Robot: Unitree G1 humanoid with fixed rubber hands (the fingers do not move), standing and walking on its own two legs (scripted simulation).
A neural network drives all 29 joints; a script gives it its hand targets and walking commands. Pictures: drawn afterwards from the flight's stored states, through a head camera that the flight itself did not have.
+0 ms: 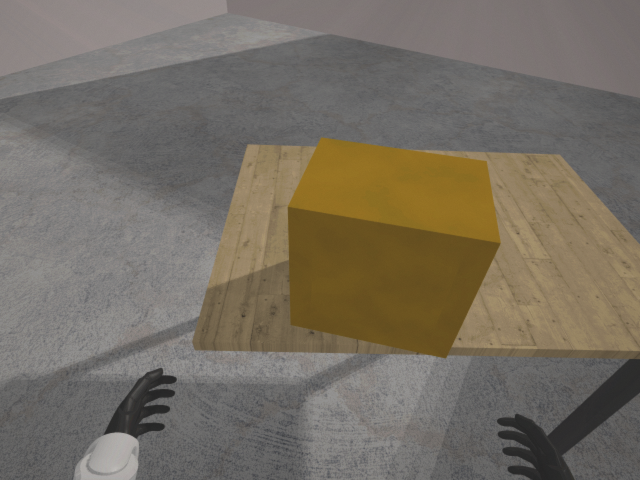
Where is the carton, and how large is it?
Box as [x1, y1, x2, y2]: [288, 137, 500, 357]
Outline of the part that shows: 321,137 288,205 291,324 445,357 500,243 486,161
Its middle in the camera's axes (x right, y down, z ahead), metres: +0.11 +0.01 +0.66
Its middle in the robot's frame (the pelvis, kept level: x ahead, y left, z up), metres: +0.50 -0.06 +0.02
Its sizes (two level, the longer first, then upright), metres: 0.274 0.202 0.267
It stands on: a table, 0.64 m high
